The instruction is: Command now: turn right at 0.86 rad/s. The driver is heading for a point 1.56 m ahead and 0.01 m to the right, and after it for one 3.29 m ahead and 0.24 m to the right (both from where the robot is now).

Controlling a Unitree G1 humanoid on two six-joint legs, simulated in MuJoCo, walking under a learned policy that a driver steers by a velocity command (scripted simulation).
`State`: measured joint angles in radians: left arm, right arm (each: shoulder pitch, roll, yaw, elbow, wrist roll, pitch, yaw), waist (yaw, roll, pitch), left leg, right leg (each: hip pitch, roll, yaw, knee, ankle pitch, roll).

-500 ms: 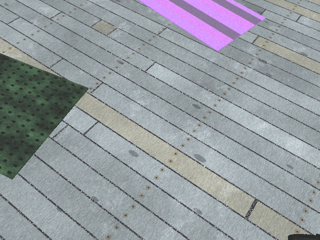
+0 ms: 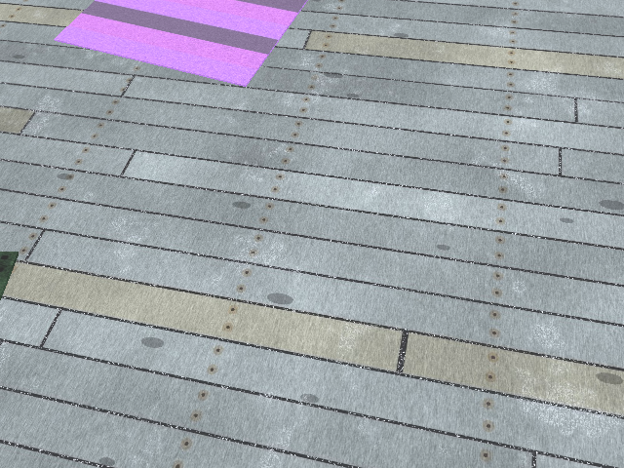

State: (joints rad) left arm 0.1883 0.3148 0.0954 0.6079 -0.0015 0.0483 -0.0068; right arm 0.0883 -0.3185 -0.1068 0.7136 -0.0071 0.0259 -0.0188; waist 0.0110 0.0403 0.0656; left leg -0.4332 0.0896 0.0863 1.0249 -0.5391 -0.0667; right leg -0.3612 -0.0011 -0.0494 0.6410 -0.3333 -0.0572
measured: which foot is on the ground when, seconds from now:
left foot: up 0.00-0.42, down 0.44-0.70, up 0.72-1.00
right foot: down 0.00-1.00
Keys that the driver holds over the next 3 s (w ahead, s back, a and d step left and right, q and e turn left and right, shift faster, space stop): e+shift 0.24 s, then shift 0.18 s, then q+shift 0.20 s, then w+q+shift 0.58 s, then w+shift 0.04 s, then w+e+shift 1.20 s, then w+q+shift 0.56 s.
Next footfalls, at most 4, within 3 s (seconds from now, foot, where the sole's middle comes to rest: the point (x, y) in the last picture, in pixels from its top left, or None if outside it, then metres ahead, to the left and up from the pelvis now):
0.44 left None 0.17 0.10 -0.76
1.08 left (273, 454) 0.45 0.17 -0.76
1.58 right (273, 258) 0.93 0.19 -0.76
2.00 left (203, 145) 1.33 0.42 -0.76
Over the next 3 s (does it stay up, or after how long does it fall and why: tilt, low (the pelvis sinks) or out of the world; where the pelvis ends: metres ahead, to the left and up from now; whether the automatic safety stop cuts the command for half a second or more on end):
stays up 1.99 -0.04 -0.01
